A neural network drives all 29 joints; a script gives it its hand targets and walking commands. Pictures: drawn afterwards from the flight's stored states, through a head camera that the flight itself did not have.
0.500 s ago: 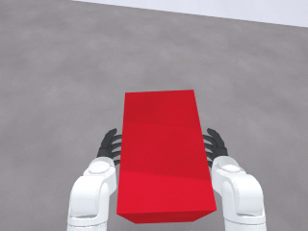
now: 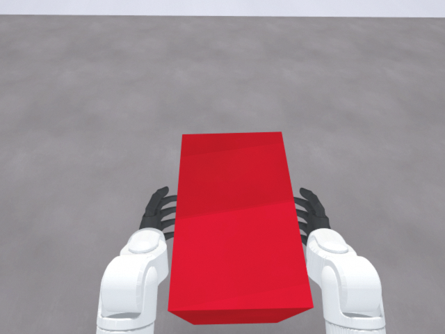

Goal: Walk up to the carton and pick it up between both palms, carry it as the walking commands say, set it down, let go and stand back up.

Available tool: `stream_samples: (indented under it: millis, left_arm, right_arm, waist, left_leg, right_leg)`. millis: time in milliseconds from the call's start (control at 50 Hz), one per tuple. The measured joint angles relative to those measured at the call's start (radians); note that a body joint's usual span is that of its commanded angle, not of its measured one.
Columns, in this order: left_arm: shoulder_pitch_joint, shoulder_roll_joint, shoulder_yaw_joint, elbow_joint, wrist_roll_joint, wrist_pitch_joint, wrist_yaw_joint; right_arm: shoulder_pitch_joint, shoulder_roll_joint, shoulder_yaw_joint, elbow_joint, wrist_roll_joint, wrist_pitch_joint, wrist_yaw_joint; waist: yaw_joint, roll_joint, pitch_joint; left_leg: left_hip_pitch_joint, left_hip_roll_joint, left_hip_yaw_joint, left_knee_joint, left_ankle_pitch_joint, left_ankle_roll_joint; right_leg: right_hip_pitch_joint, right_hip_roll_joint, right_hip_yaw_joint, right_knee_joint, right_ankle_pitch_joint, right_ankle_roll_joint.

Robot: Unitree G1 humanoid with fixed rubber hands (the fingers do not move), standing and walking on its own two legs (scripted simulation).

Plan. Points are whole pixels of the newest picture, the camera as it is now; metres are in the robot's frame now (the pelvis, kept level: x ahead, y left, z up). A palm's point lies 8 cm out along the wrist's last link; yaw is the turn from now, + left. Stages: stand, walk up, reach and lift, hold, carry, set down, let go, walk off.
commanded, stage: carry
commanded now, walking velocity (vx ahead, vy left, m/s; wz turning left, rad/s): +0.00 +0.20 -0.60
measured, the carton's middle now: (233, 236) +0.29 +0.00 +0.00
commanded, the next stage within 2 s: none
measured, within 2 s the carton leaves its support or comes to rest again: neither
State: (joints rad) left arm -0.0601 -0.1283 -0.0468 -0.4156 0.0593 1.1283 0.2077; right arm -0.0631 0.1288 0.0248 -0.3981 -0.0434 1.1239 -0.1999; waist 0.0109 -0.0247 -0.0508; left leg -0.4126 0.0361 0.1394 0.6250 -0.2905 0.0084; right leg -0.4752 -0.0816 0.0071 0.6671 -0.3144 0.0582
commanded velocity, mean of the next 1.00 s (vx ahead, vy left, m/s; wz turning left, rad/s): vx -0.09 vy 0.13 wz -0.40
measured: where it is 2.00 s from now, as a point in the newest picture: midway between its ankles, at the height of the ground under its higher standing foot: outside the picture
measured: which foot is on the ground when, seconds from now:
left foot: down 0.00-0.32, up 0.34-0.54, down 0.56-0.92, up 0.94-1.00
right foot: up 0.00-0.30, down 0.32-0.56, up 0.58-0.90, down 0.92-1.00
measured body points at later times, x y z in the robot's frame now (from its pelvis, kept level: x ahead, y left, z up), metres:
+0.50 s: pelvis -0.05 +0.05 +0.00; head -0.01 +0.04 +0.45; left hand +0.25 +0.10 +0.07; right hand +0.17 -0.15 +0.06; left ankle +0.00 +0.15 -0.69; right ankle -0.08 -0.09 -0.72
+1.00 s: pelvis -0.10 +0.13 +0.00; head -0.09 +0.12 +0.45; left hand +0.19 +0.10 +0.08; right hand +0.06 -0.12 +0.06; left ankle -0.02 +0.18 -0.70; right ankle -0.17 +0.01 -0.72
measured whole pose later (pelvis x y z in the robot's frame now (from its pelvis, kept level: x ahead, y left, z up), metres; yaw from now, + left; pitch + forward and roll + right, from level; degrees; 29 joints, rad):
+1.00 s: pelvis -0.10 +0.13 +0.00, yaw -32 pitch +3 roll +0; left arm -0.07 -0.13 -0.05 -0.45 0.05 1.18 0.21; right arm -0.04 0.13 0.03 -0.44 -0.03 1.15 -0.21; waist 0.02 0.02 -0.03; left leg -0.51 0.10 0.22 0.83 -0.45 0.02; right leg -0.39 -0.05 -0.03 0.67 -0.33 0.03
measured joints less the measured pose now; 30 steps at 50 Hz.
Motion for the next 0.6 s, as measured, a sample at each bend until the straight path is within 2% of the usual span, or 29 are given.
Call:
stream_samples:
  millis: [40,80,120,240,300,320,340,380,420,480,540,580,600]
  left_arm:
    - [0.019,0.0,0.0,-0.013,0.0,-0.006,0.001]
    - [0.022,0.0,0.0,-0.021,0.0,-0.004,0.003]
    - [0.022,0.001,0.0,-0.025,0.0,-0.003,0.004]
    - [0.008,0.001,0.001,-0.026,0.0,0.009,0.007]
    - [0.0,0.001,0.004,-0.027,0.0,0.02,0.007]
    - [-0.006,0.0,0.004,-0.027,0.0,0.024,0.007]
    - [-0.007,0.0,0.003,-0.023,0.0,0.026,0.006]
    - [-0.006,0.0,0.001,-0.019,0.0,0.044,0.005]
    - [-0.006,-0.001,0.001,-0.019,0.0,0.051,0.005]
    - [-0.006,-0.001,0.001,-0.019,-0.002,0.042,0.003]
    - [-0.006,-0.001,-0.001,-0.026,-0.009,0.016,0.001]
    - [-0.007,0.0,-0.002,-0.029,-0.009,0.008,0.001]
    - [-0.002,0.0,-0.002,-0.029,-0.009,0.006,0.001]
  right_arm:
    - [0.0,0.0,0.005,0.0,0.004,0.0,0.0]
    - [0.0,0.001,0.006,0.0,0.006,-0.001,0.001]
    - [0.0,0.001,0.007,-0.001,0.006,-0.004,0.003]
    - [0.0,0.0,0.007,-0.001,0.006,-0.005,0.002]
    - [0.0,0.0,0.007,-0.002,0.006,-0.001,0.001]
    - [0.0,0.0,0.006,-0.005,0.006,0.001,0.0]
    - [0.004,-0.001,0.005,-0.005,0.006,0.002,-0.001]
    - [0.016,-0.001,0.006,-0.005,0.006,0.013,-0.001]
    - [0.016,-0.001,0.006,-0.006,0.006,0.019,-0.001]
    - [0.016,-0.001,0.006,-0.014,0.006,0.016,-0.004]
    - [0.017,-0.001,0.006,-0.037,0.006,0.006,-0.01]
    - [0.017,0.0,0.006,-0.04,0.007,-0.002,-0.011]
    - [0.017,0.0,0.006,-0.04,0.007,-0.001,-0.011]
  waist:
    - [0.018,0.007,0.0]
    - [0.022,0.014,-0.001]
    - [0.022,0.016,-0.001]
    - [0.023,0.019,-0.002]
    - [0.023,0.019,-0.002]
    - [0.022,0.022,-0.002]
    - [0.016,0.034,0.001]
    - [0.008,0.037,0.005]
    - [0.006,0.037,0.015]
    - [0.003,0.035,0.015]
    - [0.0,0.024,0.014]
    - [-0.001,0.009,0.015]
    - [0.008,0.003,0.016]
  left_leg:
    - [0.015,0.021,0.034,-0.008,0.0,0.039]
    - [0.035,0.038,0.066,-0.031,-0.001,0.054]
    - [0.05,0.052,0.098,-0.045,0.002,0.056]
    - [0.049,0.072,0.195,-0.012,-0.014,0.066]
    - [0.022,0.08,0.235,0.058,-0.048,0.065]
    - [0.001,0.089,0.24,0.102,-0.067,0.062]
    - [-0.03,0.091,0.218,0.15,-0.11,0.033]
    - [-0.104,0.056,0.115,0.263,-0.2,-0.015]
    - [-0.15,0.03,0.042,0.335,-0.208,-0.037]
    - [-0.145,0.014,-0.02,0.288,-0.195,-0.058]
    - [-0.058,0.003,-0.036,0.114,-0.156,-0.062]
    - [-0.013,-0.004,-0.026,0.005,-0.01,-0.022]
    - [-0.011,-0.001,-0.01,0.011,0.015,0.006]
  right_leg:
    - [-0.063,0.012,-0.003,0.19,-0.13,0.0]
    - [-0.109,0.012,-0.005,0.347,-0.145,0.0]
    - [-0.117,0.011,-0.004,0.392,-0.143,0.0]
    - [-0.047,0.011,-0.032,0.322,-0.128,0.0]
    - [0.055,0.01,-0.045,0.144,-0.077,-0.006]
    - [0.092,0.012,-0.046,0.07,-0.075,-0.018]
    - [0.082,0.017,-0.047,0.07,-0.096,-0.029]
    - [0.058,0.018,-0.037,0.064,-0.084,-0.037]
    - [0.051,0.018,-0.018,0.02,-0.032,-0.035]
    - [0.047,0.019,0.004,-0.038,0.021,-0.028]
    - [0.037,0.02,0.022,-0.047,0.038,-0.006]
    - [0.027,0.017,0.025,-0.024,0.036,0.003]
    - [0.004,0.021,0.023,0.042,-0.036,0.002]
